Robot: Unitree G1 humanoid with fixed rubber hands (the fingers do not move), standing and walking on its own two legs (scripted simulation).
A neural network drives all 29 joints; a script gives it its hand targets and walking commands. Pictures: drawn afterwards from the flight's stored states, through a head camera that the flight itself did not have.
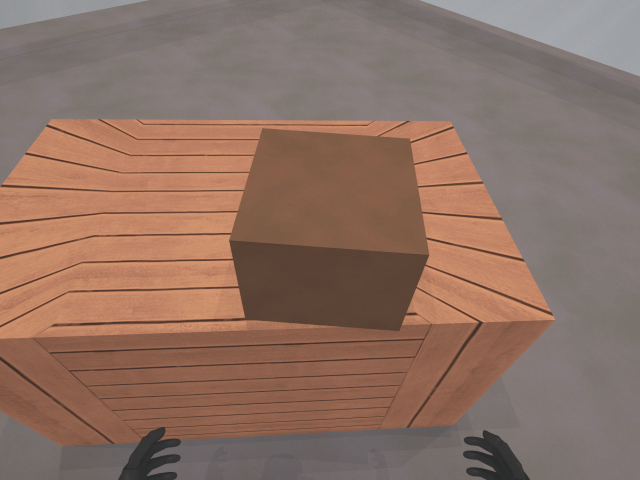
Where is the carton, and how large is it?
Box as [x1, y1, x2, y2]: [229, 128, 428, 330]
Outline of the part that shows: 262,128 229,239 245,319 398,330 428,256 409,139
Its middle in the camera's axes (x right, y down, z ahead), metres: +0.01 -0.03 +0.70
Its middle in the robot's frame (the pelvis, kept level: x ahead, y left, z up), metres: +0.55 +0.03 -0.03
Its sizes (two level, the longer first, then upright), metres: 0.282 0.275 0.212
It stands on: a pedestal, 0.64 m high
